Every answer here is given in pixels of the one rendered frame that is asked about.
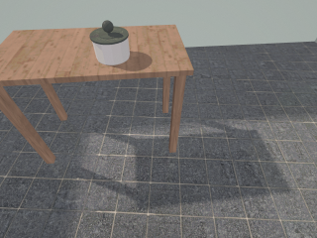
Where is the lid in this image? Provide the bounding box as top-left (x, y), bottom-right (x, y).
top-left (89, 26), bottom-right (129, 46)

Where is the pot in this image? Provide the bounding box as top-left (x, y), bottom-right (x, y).
top-left (92, 38), bottom-right (130, 65)

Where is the knob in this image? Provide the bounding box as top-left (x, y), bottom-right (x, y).
top-left (102, 20), bottom-right (114, 33)

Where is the table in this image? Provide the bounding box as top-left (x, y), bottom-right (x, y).
top-left (0, 24), bottom-right (194, 164)

